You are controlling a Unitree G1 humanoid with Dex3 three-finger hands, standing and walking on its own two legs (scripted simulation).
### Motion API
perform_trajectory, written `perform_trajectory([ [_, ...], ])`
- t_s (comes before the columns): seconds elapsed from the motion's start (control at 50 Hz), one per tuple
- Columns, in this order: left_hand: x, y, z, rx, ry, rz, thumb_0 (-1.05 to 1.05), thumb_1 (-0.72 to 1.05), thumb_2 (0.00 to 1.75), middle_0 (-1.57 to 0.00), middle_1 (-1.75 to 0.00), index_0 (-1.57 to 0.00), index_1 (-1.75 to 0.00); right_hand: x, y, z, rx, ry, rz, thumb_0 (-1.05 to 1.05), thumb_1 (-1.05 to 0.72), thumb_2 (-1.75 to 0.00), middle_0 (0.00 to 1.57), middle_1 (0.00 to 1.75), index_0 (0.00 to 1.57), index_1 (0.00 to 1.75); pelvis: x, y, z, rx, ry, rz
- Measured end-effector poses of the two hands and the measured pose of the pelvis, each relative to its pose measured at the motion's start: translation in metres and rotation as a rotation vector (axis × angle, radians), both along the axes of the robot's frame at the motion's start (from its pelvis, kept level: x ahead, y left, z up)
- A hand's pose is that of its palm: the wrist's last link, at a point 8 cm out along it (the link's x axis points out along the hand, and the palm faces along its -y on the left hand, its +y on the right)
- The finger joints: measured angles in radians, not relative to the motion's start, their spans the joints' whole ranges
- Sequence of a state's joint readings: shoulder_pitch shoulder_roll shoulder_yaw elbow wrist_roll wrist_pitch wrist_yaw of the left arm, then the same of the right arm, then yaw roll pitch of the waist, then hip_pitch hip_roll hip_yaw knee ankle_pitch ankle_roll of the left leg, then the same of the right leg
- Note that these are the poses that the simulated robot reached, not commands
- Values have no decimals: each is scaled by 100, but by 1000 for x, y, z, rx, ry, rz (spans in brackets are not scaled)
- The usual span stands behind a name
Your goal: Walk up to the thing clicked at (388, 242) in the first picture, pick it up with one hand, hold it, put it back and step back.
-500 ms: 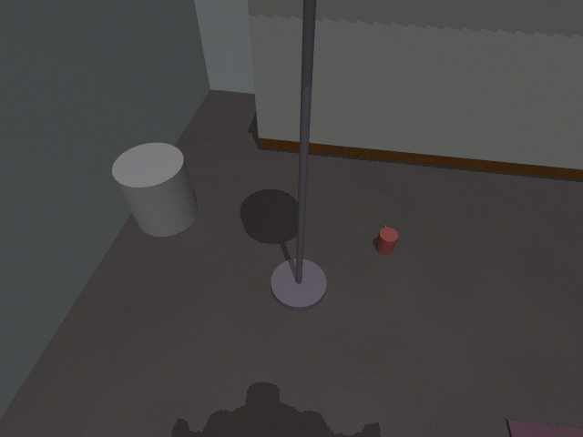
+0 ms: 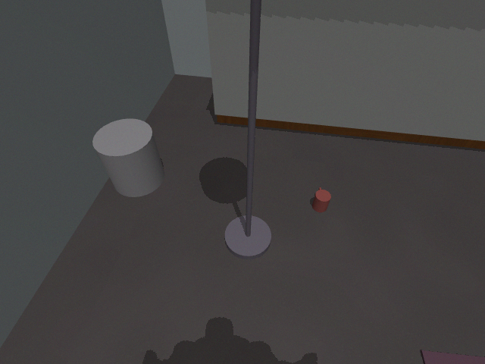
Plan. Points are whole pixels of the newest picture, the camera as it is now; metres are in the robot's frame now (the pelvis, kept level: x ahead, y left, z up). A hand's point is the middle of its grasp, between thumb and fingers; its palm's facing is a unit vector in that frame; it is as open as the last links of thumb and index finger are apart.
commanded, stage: stand
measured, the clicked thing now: (320, 198) +1.00 -0.40 -0.74
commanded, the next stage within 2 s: walk up in 0.62 s
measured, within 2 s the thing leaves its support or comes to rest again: neither
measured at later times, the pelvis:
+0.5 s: pelvis +0.00 +0.00 +0.00, yaw +0 degrees
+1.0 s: pelvis -0.01 +0.08 -0.01, yaw -18 degrees
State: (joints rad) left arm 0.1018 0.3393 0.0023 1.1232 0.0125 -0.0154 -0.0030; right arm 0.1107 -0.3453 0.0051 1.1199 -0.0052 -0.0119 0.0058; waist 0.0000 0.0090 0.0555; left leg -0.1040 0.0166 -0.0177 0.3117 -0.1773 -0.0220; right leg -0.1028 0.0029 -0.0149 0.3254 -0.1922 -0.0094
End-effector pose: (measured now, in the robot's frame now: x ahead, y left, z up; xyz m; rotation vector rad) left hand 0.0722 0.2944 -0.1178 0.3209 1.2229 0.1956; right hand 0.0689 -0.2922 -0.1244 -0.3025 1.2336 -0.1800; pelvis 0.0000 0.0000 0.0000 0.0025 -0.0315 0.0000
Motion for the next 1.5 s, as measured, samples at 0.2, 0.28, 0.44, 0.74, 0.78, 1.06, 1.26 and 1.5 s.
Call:
perform_trajectory([
  [0.2,1,-1,-1,0,4,0,0,90,90,-20,-30,-20,-30,-1,-1,0,-2,9,1,1,-90,-89,21,30,21,30,2,-1,0,0,3,1],
  [0.28,2,-1,0,0,4,-1,0,90,90,-20,-30,-20,-30,0,-2,0,-3,8,0,1,-90,-89,21,30,21,30,3,-1,0,0,3,0],
  [0.44,5,0,1,3,-4,-3,0,90,90,-20,-30,-20,-30,3,-1,0,-2,2,2,1,-90,-89,21,30,21,30,4,-1,0,0,1,0],
  [0.74,2,12,-1,21,16,-60,0,90,90,-20,-30,-20,-30,6,-8,5,-29,-57,-66,1,-90,-89,21,30,21,30,-3,12,-5,-2,14,-97],
  [0.78,1,20,-2,24,33,-90,0,90,90,-20,-30,-20,-30,3,-7,11,-43,-81,-96,1,-90,-89,21,30,21,30,-4,21,-5,1,18,-135],
  [1.06,81,71,-20,-24,13,-341,0,90,90,-20,-30,-20,-30,-87,66,40,-114,-122,-336,1,-90,-89,21,30,21,30,-11,90,-6,-41,-12,-347],
  [1.26,132,66,2,16,27,-556,0,91,90,-20,-29,-20,-29,-165,109,29,-67,-100,-538,1,-90,-89,21,30,21,30,-11,112,-2,-39,4,-505],
  [1.5,192,-37,19,39,-117,-840,0,90,90,-20,-29,-20,-29,-254,108,-13,-8,-80,-766,1,-90,-89,21,30,21,30,-21,90,-21,7,-1,-698],
])
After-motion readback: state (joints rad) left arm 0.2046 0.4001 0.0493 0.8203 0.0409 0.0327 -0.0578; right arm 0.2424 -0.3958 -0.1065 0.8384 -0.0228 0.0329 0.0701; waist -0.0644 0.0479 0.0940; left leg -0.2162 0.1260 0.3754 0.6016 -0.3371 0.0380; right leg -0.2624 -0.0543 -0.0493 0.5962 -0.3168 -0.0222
